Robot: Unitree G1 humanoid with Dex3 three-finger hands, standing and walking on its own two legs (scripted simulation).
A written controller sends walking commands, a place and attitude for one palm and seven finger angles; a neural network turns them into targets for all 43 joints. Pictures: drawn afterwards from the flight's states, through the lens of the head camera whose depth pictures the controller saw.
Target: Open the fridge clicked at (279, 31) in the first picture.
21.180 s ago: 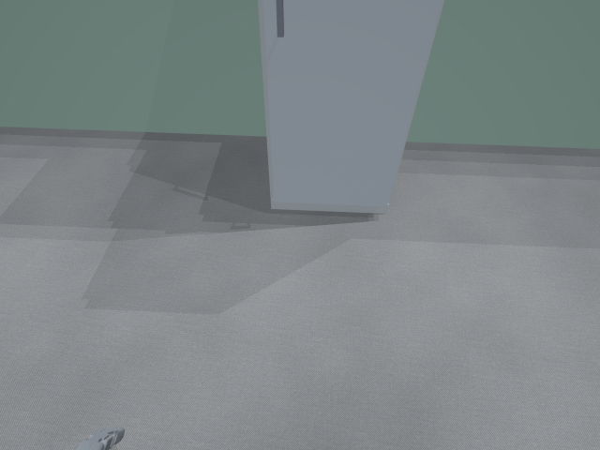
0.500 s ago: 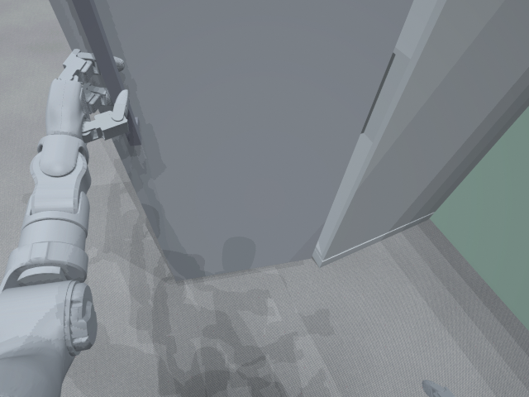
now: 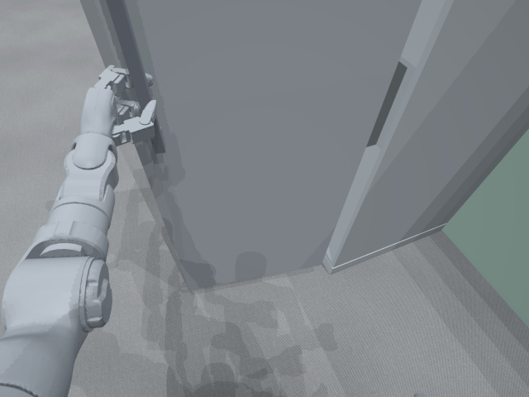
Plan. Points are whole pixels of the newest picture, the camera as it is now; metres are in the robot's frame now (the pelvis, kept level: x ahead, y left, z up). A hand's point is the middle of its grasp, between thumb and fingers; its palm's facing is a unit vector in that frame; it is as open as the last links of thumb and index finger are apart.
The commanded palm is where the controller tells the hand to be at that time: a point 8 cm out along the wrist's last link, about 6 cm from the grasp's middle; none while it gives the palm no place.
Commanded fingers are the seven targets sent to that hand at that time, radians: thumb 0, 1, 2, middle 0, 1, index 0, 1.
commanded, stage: stop walking and hold the door back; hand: left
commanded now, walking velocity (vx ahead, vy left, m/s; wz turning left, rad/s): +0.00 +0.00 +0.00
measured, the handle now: (131, 44) +0.54 +0.19 +0.25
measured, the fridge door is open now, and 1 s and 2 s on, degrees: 80 78 77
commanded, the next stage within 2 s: loosen the grip on the handle in 0.24 s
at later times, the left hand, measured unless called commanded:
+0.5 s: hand (142, 114) +0.48 +0.18 +0.17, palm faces +0.12 -0.98 -0.15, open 7.2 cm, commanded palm +0.44 +0.23 +0.17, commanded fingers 0.00 -0.19 0.38 -0.45 -1.40 -0.45 -1.40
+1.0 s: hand (140, 117) +0.49 +0.19 +0.15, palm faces +0.15 -0.98 -0.16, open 14.2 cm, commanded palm +0.47 +0.25 +0.16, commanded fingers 0.00 -0.55 0.20 -0.25 -1.15 -0.25 -1.15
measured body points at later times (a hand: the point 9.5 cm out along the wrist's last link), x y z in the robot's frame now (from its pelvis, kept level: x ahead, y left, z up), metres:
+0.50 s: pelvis -0.02 -0.02 +0.00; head +0.02 +0.00 +0.45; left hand +0.47 +0.24 +0.18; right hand +0.01 -0.31 -0.09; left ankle +0.03 +0.09 -0.73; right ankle -0.01 -0.13 -0.73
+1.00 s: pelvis +0.02 -0.02 +0.00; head +0.07 -0.02 +0.45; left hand +0.48 +0.25 +0.16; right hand +0.09 -0.29 -0.11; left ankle +0.03 +0.09 -0.73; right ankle -0.01 -0.13 -0.73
